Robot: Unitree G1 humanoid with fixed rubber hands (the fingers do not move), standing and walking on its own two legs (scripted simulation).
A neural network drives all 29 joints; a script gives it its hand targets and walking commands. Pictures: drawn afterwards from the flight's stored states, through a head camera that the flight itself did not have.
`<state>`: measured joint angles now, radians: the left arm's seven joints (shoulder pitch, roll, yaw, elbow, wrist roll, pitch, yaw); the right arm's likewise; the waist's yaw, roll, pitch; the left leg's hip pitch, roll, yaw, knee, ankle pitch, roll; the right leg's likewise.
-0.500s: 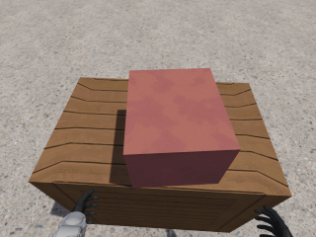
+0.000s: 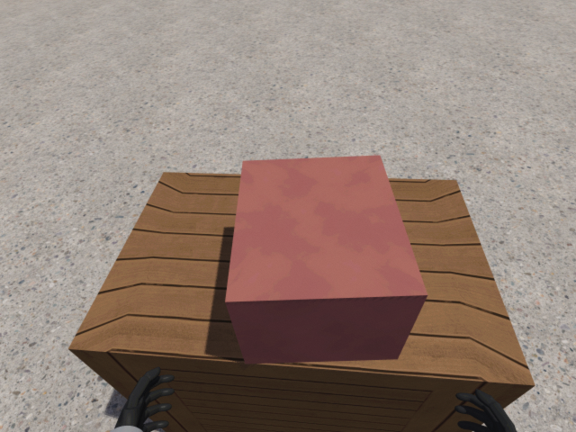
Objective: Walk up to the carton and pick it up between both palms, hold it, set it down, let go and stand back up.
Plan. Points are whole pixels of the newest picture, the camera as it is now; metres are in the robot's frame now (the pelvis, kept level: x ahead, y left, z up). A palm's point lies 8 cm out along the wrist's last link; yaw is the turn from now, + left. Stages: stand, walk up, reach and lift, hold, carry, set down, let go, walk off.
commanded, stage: reach and lift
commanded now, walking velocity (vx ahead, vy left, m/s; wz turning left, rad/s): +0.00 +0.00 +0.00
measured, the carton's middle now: (315, 254) +0.43 +0.00 -0.03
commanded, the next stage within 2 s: none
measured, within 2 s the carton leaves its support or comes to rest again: neither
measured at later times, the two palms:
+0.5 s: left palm (147, 421) +0.16 +0.22 -0.04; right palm out of the picture +0.16 -0.25 -0.04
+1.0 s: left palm (160, 398) +0.18 +0.21 -0.01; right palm (521, 419) +0.17 -0.24 -0.01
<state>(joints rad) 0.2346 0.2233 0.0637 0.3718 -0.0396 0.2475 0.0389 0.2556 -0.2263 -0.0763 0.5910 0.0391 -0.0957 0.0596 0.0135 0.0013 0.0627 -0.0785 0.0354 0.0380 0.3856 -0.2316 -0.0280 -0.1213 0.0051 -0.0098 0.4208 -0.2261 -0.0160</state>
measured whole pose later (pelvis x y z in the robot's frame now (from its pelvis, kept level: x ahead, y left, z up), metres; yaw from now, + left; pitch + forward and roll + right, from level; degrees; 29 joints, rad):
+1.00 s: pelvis +0.00 +0.00 +0.00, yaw -1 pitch -5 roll +0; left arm 0.33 0.12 -0.01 0.26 -0.08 -0.17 0.16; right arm 0.31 -0.31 0.03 0.43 0.30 -0.30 0.14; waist 0.02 -0.01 0.00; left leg -0.06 0.05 0.05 0.39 -0.25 -0.04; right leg -0.10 0.02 0.00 0.41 -0.23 -0.03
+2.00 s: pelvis +0.00 +0.00 +0.00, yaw -2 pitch +2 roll +0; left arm -0.21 0.16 0.15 0.21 -0.14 0.31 0.09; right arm -0.32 -0.43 0.04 0.54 0.41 0.01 0.08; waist 0.07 0.01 -0.03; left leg -0.16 0.06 0.07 0.31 -0.19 -0.03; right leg -0.21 0.03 0.02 0.32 -0.15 -0.02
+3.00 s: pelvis +0.00 -0.01 -0.01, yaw +0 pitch +18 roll -1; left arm -0.80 0.24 0.06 0.97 -0.21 0.03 0.08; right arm -0.93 -0.44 0.18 1.19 0.45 -0.09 0.05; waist 0.11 0.02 -0.21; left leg -0.57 0.07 0.02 0.45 -0.20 -0.04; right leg -0.57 0.03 -0.02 0.41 -0.15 -0.03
